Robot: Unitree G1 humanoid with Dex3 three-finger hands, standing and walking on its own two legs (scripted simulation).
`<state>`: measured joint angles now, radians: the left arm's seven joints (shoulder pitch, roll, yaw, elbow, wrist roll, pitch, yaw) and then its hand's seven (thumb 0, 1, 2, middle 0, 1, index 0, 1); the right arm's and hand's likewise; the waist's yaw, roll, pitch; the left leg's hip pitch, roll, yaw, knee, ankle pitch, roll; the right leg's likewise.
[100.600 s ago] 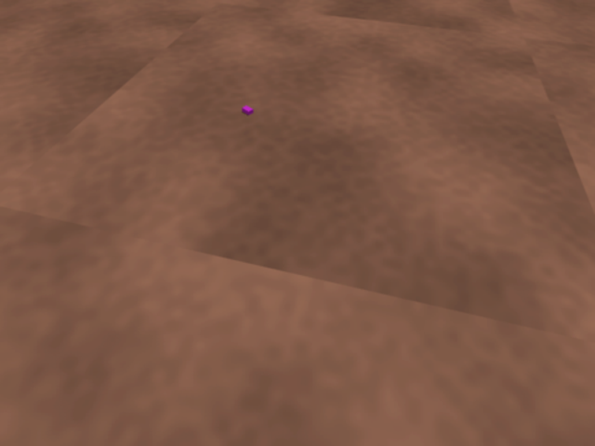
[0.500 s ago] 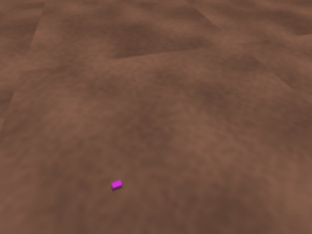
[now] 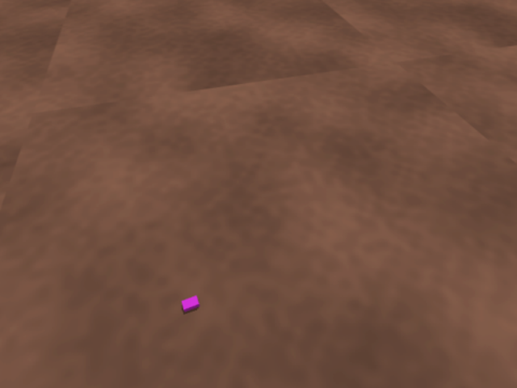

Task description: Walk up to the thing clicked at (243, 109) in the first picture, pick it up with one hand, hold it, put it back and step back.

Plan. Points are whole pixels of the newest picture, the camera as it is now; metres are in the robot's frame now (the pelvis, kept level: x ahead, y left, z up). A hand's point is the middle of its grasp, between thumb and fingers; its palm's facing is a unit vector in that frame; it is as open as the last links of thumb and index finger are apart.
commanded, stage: stand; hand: left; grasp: from above
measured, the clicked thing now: (190, 303) +0.55 +0.26 -0.77
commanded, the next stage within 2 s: step back in 0.92 s
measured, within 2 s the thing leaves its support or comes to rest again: neither
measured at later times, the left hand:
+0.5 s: hand out of the picture +0.06 +0.24 -0.16, palm faces -0.01 -0.94 -0.34, open 7.3 cm
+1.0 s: hand out of the picture +0.07 +0.24 -0.16, palm faces +0.00 -0.94 -0.35, open 7.3 cm
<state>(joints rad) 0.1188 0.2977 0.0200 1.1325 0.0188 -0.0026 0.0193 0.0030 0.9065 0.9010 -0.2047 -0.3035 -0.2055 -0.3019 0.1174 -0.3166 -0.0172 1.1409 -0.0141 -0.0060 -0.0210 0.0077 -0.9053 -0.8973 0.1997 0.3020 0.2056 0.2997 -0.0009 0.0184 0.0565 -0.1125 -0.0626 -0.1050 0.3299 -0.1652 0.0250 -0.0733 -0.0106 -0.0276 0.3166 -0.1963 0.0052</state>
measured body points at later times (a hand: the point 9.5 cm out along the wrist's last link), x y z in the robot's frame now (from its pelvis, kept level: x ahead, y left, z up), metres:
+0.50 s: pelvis +0.00 -0.01 +0.00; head +0.01 -0.02 +0.45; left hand +0.06 +0.28 -0.13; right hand +0.06 -0.30 -0.14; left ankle +0.01 +0.10 -0.75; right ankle -0.01 -0.12 -0.75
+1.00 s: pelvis -0.01 -0.02 +0.00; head +0.02 -0.02 +0.44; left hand +0.07 +0.29 -0.13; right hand +0.07 -0.32 -0.14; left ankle +0.01 +0.10 -0.74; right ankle -0.01 -0.12 -0.75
